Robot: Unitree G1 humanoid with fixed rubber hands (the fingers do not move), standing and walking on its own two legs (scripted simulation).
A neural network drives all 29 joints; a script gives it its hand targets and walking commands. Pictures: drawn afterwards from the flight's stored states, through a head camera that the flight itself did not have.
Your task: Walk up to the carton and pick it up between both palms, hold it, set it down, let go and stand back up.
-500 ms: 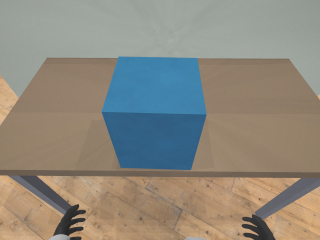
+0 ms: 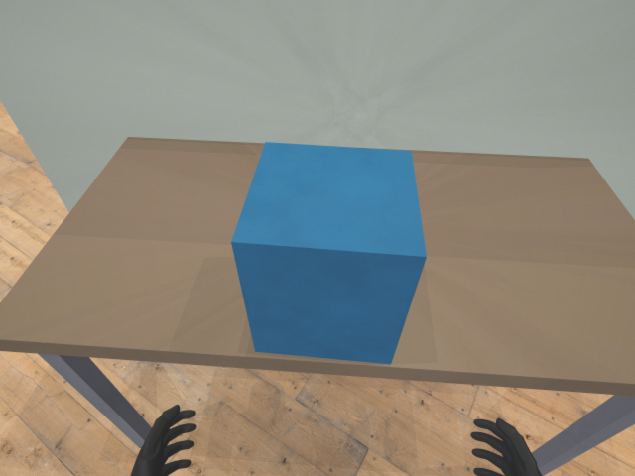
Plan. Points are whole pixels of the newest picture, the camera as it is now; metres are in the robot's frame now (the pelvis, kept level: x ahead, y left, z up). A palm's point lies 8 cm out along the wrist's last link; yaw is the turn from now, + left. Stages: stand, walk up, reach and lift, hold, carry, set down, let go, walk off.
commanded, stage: reach and lift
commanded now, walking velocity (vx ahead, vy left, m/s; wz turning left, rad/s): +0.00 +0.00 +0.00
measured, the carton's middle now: (329, 255) +0.41 +0.01 +0.05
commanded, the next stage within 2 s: none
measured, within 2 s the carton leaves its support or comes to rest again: neither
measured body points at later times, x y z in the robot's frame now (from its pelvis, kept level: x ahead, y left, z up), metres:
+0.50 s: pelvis +0.03 +0.01 +0.01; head +0.01 +0.02 +0.45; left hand +0.18 +0.21 -0.02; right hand +0.18 -0.21 -0.01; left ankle -0.02 +0.11 -0.74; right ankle +0.06 -0.09 -0.74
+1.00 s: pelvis +0.04 +0.00 +0.01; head +0.02 +0.01 +0.46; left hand +0.23 +0.21 +0.04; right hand +0.23 -0.21 +0.04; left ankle -0.02 +0.11 -0.74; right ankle +0.06 -0.09 -0.74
